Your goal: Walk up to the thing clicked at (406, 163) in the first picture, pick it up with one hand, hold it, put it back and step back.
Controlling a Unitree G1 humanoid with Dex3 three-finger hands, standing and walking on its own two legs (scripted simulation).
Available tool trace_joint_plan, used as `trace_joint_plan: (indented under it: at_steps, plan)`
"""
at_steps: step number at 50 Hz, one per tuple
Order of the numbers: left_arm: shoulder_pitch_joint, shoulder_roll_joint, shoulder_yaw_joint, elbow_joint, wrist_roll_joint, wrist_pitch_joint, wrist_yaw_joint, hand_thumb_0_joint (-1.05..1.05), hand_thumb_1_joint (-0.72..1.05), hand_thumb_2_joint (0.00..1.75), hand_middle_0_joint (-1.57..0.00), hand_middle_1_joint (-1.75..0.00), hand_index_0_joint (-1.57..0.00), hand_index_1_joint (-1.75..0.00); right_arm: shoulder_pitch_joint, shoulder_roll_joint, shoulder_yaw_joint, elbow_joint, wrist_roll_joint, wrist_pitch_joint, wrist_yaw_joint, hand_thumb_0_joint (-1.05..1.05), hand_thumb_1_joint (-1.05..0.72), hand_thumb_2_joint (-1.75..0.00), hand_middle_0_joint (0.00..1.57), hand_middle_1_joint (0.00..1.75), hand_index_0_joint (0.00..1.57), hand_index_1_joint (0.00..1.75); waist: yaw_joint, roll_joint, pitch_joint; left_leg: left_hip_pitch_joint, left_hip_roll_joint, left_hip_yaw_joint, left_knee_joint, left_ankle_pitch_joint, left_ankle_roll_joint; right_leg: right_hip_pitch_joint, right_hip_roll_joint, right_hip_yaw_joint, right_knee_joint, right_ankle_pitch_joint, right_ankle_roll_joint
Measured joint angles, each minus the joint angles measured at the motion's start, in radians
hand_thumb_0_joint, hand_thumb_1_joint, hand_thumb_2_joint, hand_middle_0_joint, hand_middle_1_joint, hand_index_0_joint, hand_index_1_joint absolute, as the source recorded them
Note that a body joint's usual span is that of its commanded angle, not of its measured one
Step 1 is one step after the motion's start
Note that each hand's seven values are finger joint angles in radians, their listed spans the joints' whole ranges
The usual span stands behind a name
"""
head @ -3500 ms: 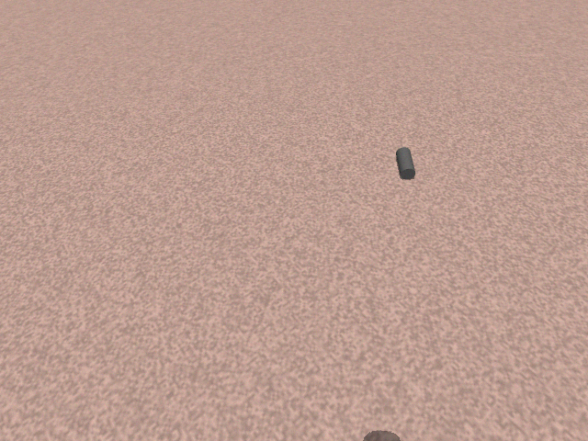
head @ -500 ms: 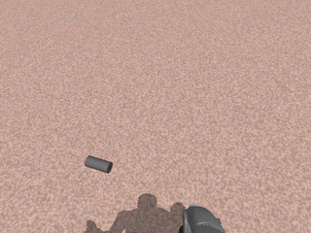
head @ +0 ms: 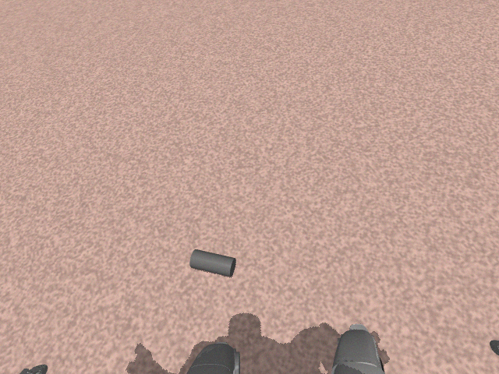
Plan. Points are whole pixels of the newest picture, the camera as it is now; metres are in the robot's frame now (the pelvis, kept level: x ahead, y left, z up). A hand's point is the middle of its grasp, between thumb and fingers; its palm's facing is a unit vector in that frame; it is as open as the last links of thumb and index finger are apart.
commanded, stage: walk up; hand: left
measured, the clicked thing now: (213, 262) +0.53 +0.25 -0.66
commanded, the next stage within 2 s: none
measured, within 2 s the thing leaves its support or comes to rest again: neither
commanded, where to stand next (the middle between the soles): +0.07 +0.07 m, yaw -14 degrees
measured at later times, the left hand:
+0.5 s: hand (55, 348) +0.16 +0.38 -0.09, palm faces -0.25 -0.89 -0.38, open 7.4 cm
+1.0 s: hand (50, 339) +0.18 +0.39 -0.09, palm faces -0.28 -0.89 -0.35, open 7.4 cm
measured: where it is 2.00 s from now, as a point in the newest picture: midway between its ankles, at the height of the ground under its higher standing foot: outside the picture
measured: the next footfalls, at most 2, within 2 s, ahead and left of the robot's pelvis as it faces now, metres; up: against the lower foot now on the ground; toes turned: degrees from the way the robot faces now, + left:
right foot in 0.62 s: +0.04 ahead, +0.02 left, +0.00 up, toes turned -15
left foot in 0.88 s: +0.08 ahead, +0.32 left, +0.00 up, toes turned -13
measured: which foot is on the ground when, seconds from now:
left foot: down 0.00-0.64, up 0.66-0.86, down 0.88-1.00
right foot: down 0.00-0.00, up 0.02-0.60, down 0.62-0.88, up 0.90-1.00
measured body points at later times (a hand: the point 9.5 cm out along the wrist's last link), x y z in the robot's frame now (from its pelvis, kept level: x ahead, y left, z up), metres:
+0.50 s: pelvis +0.00 +0.14 +0.06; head +0.05 +0.15 +0.50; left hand +0.18 +0.42 -0.07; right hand -0.04 -0.17 -0.05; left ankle +0.00 +0.16 -0.66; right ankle -0.01 +0.00 -0.63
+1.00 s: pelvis +0.00 +0.15 +0.05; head +0.03 +0.17 +0.50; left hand +0.19 +0.44 -0.07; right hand -0.10 -0.17 -0.05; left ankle +0.04 +0.33 -0.66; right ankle -0.02 +0.03 -0.61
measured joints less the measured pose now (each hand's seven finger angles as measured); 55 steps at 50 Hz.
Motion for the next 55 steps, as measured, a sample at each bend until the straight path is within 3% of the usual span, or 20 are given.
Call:
trace_joint_plan:
  at_steps: [2,4,7,11,16,21,28,29,31,32,33,34,36,38,40,42,44,46,50,55]
  plan:
    - [-0.015,0.007,0.011,0.038,-0.014,0.022,0.022,0.00,0.89,0.89,-0.21,-0.31,-0.21,-0.30,0.015,0.023,0.015,0.000,-0.004,-0.020,-0.007,0.00,-0.91,-0.90,0.20,0.30,0.19,0.30,0.004,-0.025,0.014,0.005,-0.011,0.047,0.034,-0.009,0.009,-0.032,0.049,0.044,0.133,-0.111,-0.025]
    - [-0.031,-0.008,0.001,0.079,-0.022,0.037,0.039,0.01,0.90,0.90,-0.20,-0.31,-0.21,-0.30,0.033,0.048,0.034,0.016,0.003,-0.023,-0.015,0.00,-0.91,-0.90,0.20,0.30,0.20,0.30,-0.026,0.003,0.009,0.009,0.002,0.039,0.024,-0.002,0.038,-0.048,0.123,-0.034,0.280,-0.195,-0.034]
    - [-0.040,-0.009,-0.009,0.098,-0.050,0.032,0.032,0.01,0.90,0.90,-0.20,-0.30,-0.21,-0.30,0.048,0.124,0.062,0.033,0.000,-0.016,-0.028,0.01,-0.90,-0.90,0.20,0.30,0.20,0.30,-0.055,-0.035,0.012,0.052,-0.022,0.079,-0.091,0.058,0.070,-0.059,0.182,-0.128,0.379,-0.161,-0.035]
    - [-0.063,-0.039,-0.029,0.087,-0.058,0.031,0.002,0.01,0.90,0.90,-0.20,-0.30,-0.21,-0.30,0.085,0.160,0.087,0.047,0.018,-0.045,-0.045,0.01,-0.90,-0.90,0.20,0.30,0.20,0.30,-0.076,-0.051,0.029,0.108,-0.062,0.127,-0.233,0.131,0.111,-0.003,0.217,-0.223,0.289,-0.122,-0.032]
    - [-0.094,-0.080,-0.048,0.057,-0.038,0.048,-0.048,0.01,0.90,0.90,-0.20,-0.30,-0.21,-0.30,0.124,0.159,0.098,0.098,0.052,-0.090,-0.083,0.01,-0.90,-0.90,0.20,0.30,0.20,0.30,-0.076,-0.058,0.032,0.162,-0.100,0.190,-0.327,0.167,0.145,0.072,0.248,-0.167,0.181,-0.071,-0.039]
    - [-0.115,-0.092,-0.052,0.053,-0.035,0.071,-0.074,0.00,0.90,0.90,-0.20,-0.30,-0.21,-0.30,0.128,0.172,0.097,0.151,0.057,-0.114,-0.107,0.01,-0.90,-0.90,0.21,0.30,0.20,0.30,-0.076,-0.091,0.015,0.220,-0.113,0.243,-0.390,0.183,0.149,0.140,0.228,-0.110,0.107,-0.028,-0.040]
    - [-0.133,-0.117,-0.063,0.085,-0.043,0.093,-0.087,0.00,0.90,0.90,-0.20,-0.30,-0.21,-0.30,0.102,0.184,0.093,0.174,0.040,-0.116,-0.114,0.01,-0.90,-0.90,0.20,0.30,0.20,0.30,-0.079,-0.105,-0.008,0.314,-0.113,0.300,-0.515,0.234,0.089,0.264,0.186,-0.159,-0.118,-0.020,-0.041]
    - [-0.132,-0.122,-0.064,0.088,-0.042,0.092,-0.088,0.00,0.90,0.90,-0.20,-0.30,-0.21,-0.30,0.096,0.183,0.091,0.178,0.040,-0.110,-0.112,0.01,-0.90,-0.90,0.20,0.30,0.20,0.30,-0.076,-0.102,-0.011,0.325,-0.113,0.308,-0.530,0.243,0.065,0.294,0.182,-0.180,-0.178,-0.018,-0.044]
    - [-0.125,-0.131,-0.063,0.090,-0.041,0.083,-0.089,0.00,0.90,0.90,-0.20,-0.30,-0.21,-0.30,0.080,0.180,0.084,0.185,0.046,-0.096,-0.108,0.01,-0.90,-0.90,0.20,0.30,0.20,0.30,-0.068,-0.096,-0.014,0.317,-0.109,0.316,-0.503,0.261,-0.018,0.380,0.172,-0.227,-0.350,0.042,-0.068]
    - [-0.129,-0.139,-0.057,0.093,-0.039,0.078,-0.087,0.00,0.90,0.90,-0.20,-0.30,-0.21,-0.30,0.065,0.176,0.082,0.194,0.054,-0.091,-0.108,0.01,-0.90,-0.90,0.20,0.30,0.20,0.30,-0.058,-0.083,-0.005,0.283,-0.095,0.295,-0.426,0.277,-0.069,0.405,0.177,-0.233,-0.397,0.084,-0.064]
    - [-0.130,-0.146,-0.052,0.095,-0.037,0.077,-0.083,0.00,0.90,0.90,-0.20,-0.30,-0.21,-0.30,0.050,0.174,0.083,0.202,0.058,-0.086,-0.109,0.01,-0.90,-0.90,0.20,0.30,0.20,0.30,-0.042,-0.074,0.002,0.235,-0.092,0.244,-0.317,0.229,-0.095,0.412,0.182,-0.229,-0.404,0.095,-0.062]
    - [-0.126,-0.150,-0.050,0.098,-0.035,0.081,-0.078,0.00,0.90,0.90,-0.20,-0.30,-0.21,-0.30,0.040,0.172,0.086,0.206,0.057,-0.081,-0.108,0.01,-0.90,-0.90,0.20,0.30,0.20,0.30,-0.024,-0.071,-0.001,0.188,-0.098,0.187,-0.209,0.165,-0.094,0.409,0.183,-0.218,-0.397,0.092,-0.071]
    - [-0.115,-0.150,-0.049,0.119,-0.028,0.094,-0.073,0.00,0.90,0.90,-0.20,-0.30,-0.21,-0.30,0.030,0.171,0.092,0.207,0.061,-0.079,-0.096,0.01,-0.90,-0.90,0.20,0.30,0.20,0.30,-0.001,-0.085,-0.024,0.127,-0.107,0.090,-0.061,0.080,-0.048,0.395,0.167,-0.194,-0.372,0.069,-0.084]
    - [-0.114,-0.142,-0.046,0.150,-0.017,0.112,-0.078,0.00,0.90,0.90,-0.20,-0.30,-0.21,-0.30,0.036,0.171,0.102,0.205,0.068,-0.097,-0.082,0.01,-0.90,-0.90,0.20,0.30,0.20,0.30,0.002,-0.104,-0.056,0.131,-0.087,0.016,-0.065,0.072,-0.003,0.380,0.148,-0.183,-0.359,0.063,-0.075]
    - [-0.127,-0.136,-0.037,0.157,0.002,0.127,-0.097,0.01,0.90,0.90,-0.20,-0.30,-0.21,-0.30,0.059,0.164,0.108,0.209,0.067,-0.119,-0.079,0.01,-0.90,-0.90,0.20,0.30,0.20,0.30,-0.001,-0.110,-0.087,0.160,-0.046,-0.019,-0.153,0.097,0.008,0.354,0.143,-0.184,-0.338,0.056,-0.067]
    - [-0.146,-0.134,-0.029,0.130,0.014,0.136,-0.125,0.01,0.90,0.90,-0.20,-0.30,-0.21,-0.30,0.088,0.149,0.109,0.226,0.059,-0.138,-0.092,0.00,-0.90,-0.90,0.20,0.30,0.20,0.30,0.001,-0.108,-0.096,0.216,-0.019,-0.012,-0.328,0.185,0.006,0.323,0.139,-0.191,-0.294,0.035,-0.061]
    - [-0.167,-0.130,-0.025,0.088,0.018,0.141,-0.150,0.01,0.90,0.90,-0.20,-0.30,-0.21,-0.30,0.111,0.134,0.098,0.250,0.044,-0.156,-0.119,0.00,-0.90,-0.90,0.20,0.30,0.20,0.30,0.000,-0.111,-0.078,0.266,-0.026,0.007,-0.478,0.264,-0.013,0.278,0.126,-0.195,-0.203,-0.008,-0.052]
    - [-0.172,-0.110,-0.011,0.062,0.023,0.155,-0.160,0.01,0.90,0.90,-0.20,-0.30,-0.21,-0.30,0.125,0.153,0.094,0.272,0.027,-0.163,-0.143,0.00,-0.90,-0.90,0.20,0.30,0.20,0.30,0.005,-0.163,-0.059,0.257,-0.056,0.032,-0.449,0.248,-0.029,0.223,0.131,-0.132,-0.076,-0.092,-0.056]
    - [-0.155,-0.069,0.010,0.054,0.026,0.175,-0.175,0.00,0.90,0.90,-0.20,-0.30,-0.21,-0.30,0.173,0.168,0.094,0.281,0.028,-0.172,-0.163,0.00,-0.90,-0.90,0.21,0.30,0.20,0.30,-0.032,-0.170,-0.051,0.241,-0.017,-0.001,-0.443,0.242,-0.026,0.130,0.185,-0.130,0.174,-0.117,-0.032]
    - [-0.133,-0.028,0.044,0.040,0.009,0.179,-0.191,0.00,0.90,0.90,-0.20,-0.30,-0.20,-0.30,0.205,0.132,0.084,0.253,0.024,-0.183,-0.168,0.01,-0.89,-0.90,0.21,0.30,0.21,0.30,-0.030,-0.181,-0.019,0.234,0.040,-0.002,-0.422,0.221,-0.048,0.120,0.128,-0.121,0.090,-0.121,-0.010]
